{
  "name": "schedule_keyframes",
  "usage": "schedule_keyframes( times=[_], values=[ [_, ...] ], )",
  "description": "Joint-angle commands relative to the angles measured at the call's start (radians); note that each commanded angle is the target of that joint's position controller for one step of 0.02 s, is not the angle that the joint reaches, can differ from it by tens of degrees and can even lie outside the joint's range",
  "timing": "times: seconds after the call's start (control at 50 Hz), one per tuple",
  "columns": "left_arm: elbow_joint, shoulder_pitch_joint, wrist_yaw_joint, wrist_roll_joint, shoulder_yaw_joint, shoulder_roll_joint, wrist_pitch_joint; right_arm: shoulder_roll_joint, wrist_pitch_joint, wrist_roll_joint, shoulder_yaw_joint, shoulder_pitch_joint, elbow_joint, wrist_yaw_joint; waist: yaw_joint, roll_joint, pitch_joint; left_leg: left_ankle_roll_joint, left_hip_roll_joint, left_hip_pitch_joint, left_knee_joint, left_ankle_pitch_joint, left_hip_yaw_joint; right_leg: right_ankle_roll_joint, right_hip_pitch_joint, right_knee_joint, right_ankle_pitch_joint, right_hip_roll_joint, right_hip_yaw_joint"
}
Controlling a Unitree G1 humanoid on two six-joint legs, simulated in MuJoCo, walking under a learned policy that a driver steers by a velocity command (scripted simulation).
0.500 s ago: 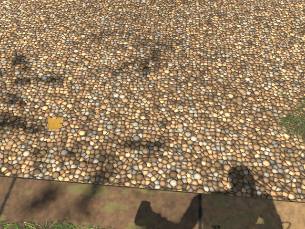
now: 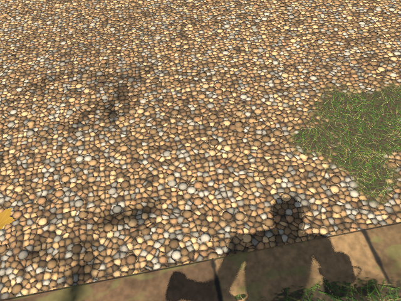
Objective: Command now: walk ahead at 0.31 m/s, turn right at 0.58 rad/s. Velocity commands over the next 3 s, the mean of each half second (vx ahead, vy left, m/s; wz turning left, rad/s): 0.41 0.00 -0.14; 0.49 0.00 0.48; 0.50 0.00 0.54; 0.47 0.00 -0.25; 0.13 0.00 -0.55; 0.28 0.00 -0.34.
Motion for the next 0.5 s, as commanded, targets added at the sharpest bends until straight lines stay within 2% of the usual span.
schedule_keyframes(
  times=[0.02,0.06,0.14,0.18,0.2,0.22,0.24,0.26,0.28,0.3,0.32,0.34,0.38,0.42,0.46,0.5],
  values=[
    [-0.052,-0.007,0.01,-0.008,0.063,0.197,-0.021,-0.053,-0.041,0.006,-0.006,-0.116,-0.079,0.011,0.018,-0.162,-0.008,-0.008,-0.015,-0.071,-0.171,0.038,-0.017,-0.15,0.104,-0.184,-0.19,-0.21,0.296],
    [-0.043,0.006,0.008,-0.014,0.066,0.206,-0.019,-0.055,-0.053,0.012,-0.004,-0.141,-0.083,0.019,0.029,-0.164,0.003,-0.007,-0.025,-0.029,-0.243,0.026,-0.021,-0.156,0.081,-0.173,-0.206,-0.208,0.321],
    [-0.019,0.027,-0.004,-0.013,0.057,0.187,-0.019,-0.06,-0.075,0.021,0.002,-0.142,-0.079,0.033,0.041,-0.167,0.003,0.018,-0.02,0.093,-0.327,0.033,-0.004,-0.154,0.052,-0.148,-0.21,-0.22,0.353],
    [-0.012,0.018,-0.009,-0.012,0.05,0.174,-0.017,-0.063,-0.085,0.023,0.001,-0.105,-0.07,0.034,0.013,-0.162,0.007,0.047,-0.021,0.191,-0.401,0.051,0.016,-0.137,0.03,-0.117,-0.199,-0.207,0.359],
    [-0.01,0.015,-0.011,-0.012,0.043,0.157,-0.015,-0.065,-0.089,0.019,-0.002,-0.066,-0.058,0.031,-0.012,-0.155,-0.002,0.062,-0.025,0.271,-0.444,0.065,0.03,-0.12,0.009,-0.083,-0.181,-0.182,0.35],
    [-0.012,0.007,-0.011,-0.006,0.033,0.127,-0.016,-0.077,-0.091,0.012,-0.007,0.0,-0.042,0.027,-0.043,-0.152,-0.029,0.082,0.002,0.369,-0.45,0.059,0.017,-0.094,-0.022,-0.021,-0.144,-0.157,0.317],
    [-0.025,-0.013,-0.011,0.003,0.015,0.077,-0.022,-0.111,-0.092,0.001,-0.015,0.121,-0.022,0.02,-0.091,-0.09,-0.092,0.134,0.108,0.527,-0.464,-0.005,-0.101,-0.051,-0.108,0.16,-0.12,-0.109,0.235],
    [-0.056,0.024,-0.007,-0.004,0.002,0.037,-0.038,-0.217,-0.083,-0.009,-0.038,0.201,0.006,0.019,-0.067,0.169,-0.121,0.269,0.262,0.698,-0.559,-0.213,-0.436,0.016,-0.347,0.431,-0.211,0.02,0.043],
    [-0.068,-0.013,0.001,-0.014,0.02,0.126,-0.052,-0.195,-0.078,0.008,-0.04,0.261,0.022,0.031,-0.106,0.223,-0.056,0.362,0.364,0.712,-0.645,-0.384,-0.692,0.054,-0.545,0.648,-0.366,0.005,0.008],
    [-0.061,-0.043,-0.004,-0.022,0.032,0.167,-0.063,-0.138,-0.076,0.021,-0.019,0.239,0.019,0.034,-0.096,0.146,0.031,0.359,0.35,0.669,-0.649,-0.396,-0.652,0.05,-0.62,0.727,-0.311,-0.044,0.019],
    [-0.054,-0.073,-0.009,-0.016,0.027,0.153,-0.072,-0.11,-0.071,0.015,-0.008,0.221,0.007,0.032,-0.093,0.107,0.051,0.339,0.3,0.645,-0.651,-0.324,-0.563,0.051,-0.629,0.75,-0.236,-0.068,0.003],
    [-0.061,-0.104,-0.015,-0.002,0.025,0.14,-0.083,-0.099,-0.064,0.01,-0.003,0.205,0.0,0.03,-0.087,0.081,0.06,0.325,0.266,0.617,-0.658,-0.224,-0.502,0.053,-0.631,0.724,-0.174,-0.087,-0.014],
    [-0.07,-0.141,-0.026,0.017,0.022,0.116,-0.098,-0.083,-0.051,0.008,0.008,0.192,-0.008,0.02,-0.069,0.075,0.054,0.299,0.203,0.548,-0.671,-0.033,-0.396,0.07,-0.562,0.625,-0.102,-0.109,-0.033],
    [-0.08,-0.18,-0.033,0.021,0.008,0.078,-0.103,-0.091,-0.041,0.019,0.007,0.194,-0.001,0.008,-0.068,0.096,0.048,0.293,0.161,0.48,-0.678,0.11,-0.311,0.101,-0.485,0.485,-0.073,-0.091,-0.078],
    [-0.09,-0.242,-0.04,0.019,-0.011,0.036,-0.108,-0.117,-0.032,0.023,-0.001,0.205,0.009,-0.004,-0.08,0.097,0.042,0.272,0.123,0.393,-0.666,0.19,-0.239,0.123,-0.361,0.33,0.012,-0.062,-0.104],
    [-0.093,-0.29,-0.048,0.007,-0.011,0.04,-0.111,-0.136,-0.024,0.026,-0.006,0.236,0.019,-0.009,-0.096,0.102,0.034,0.257,0.119,0.342,-0.654,0.2,-0.232,0.135,-0.253,0.222,0.113,-0.032,-0.107]
  ],
)
Next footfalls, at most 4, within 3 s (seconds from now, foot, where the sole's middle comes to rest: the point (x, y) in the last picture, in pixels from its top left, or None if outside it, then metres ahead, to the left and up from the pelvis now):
0.24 left None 0.17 0.14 -0.79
0.64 right None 0.41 -0.12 -0.79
1.14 left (176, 253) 0.65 0.19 -0.79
1.66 right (193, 173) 1.00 0.14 -0.79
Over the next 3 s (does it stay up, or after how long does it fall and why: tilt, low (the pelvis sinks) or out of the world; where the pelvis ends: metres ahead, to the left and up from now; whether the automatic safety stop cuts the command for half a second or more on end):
stays up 1.22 0.24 0.00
